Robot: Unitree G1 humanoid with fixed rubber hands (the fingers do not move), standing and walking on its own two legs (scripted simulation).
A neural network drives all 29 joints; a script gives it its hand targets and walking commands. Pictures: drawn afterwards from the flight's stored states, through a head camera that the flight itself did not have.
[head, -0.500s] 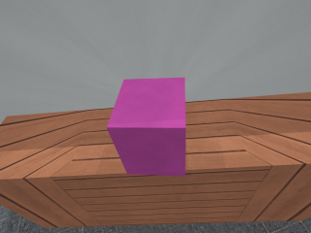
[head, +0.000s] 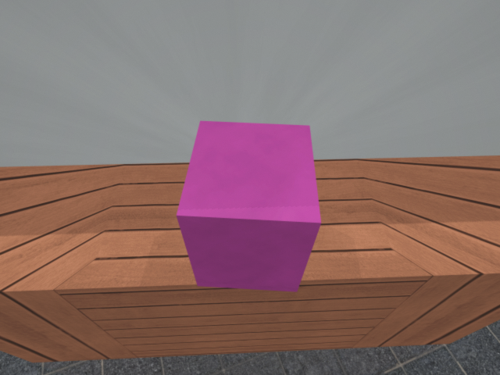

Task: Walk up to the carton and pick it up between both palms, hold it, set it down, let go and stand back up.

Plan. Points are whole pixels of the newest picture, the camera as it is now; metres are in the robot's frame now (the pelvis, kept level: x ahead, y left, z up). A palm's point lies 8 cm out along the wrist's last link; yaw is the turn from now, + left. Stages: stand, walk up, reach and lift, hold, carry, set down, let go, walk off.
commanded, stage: walk up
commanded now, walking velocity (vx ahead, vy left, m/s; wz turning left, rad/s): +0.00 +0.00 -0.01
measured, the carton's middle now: (250, 209) +0.40 +0.02 +0.00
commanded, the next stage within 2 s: stand in 1.44 s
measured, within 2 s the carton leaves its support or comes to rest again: neither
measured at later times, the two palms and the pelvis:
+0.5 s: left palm out of the picture -0.02 +0.19 -0.14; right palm out of the picture -0.02 -0.22 -0.14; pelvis +0.02 -0.01 +0.01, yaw +0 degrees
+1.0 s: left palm out of the picture -0.01 +0.21 -0.14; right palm out of the picture -0.01 -0.19 -0.14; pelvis +0.03 +0.02 +0.01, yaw +1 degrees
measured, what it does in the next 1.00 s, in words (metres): steps on the spot: right foot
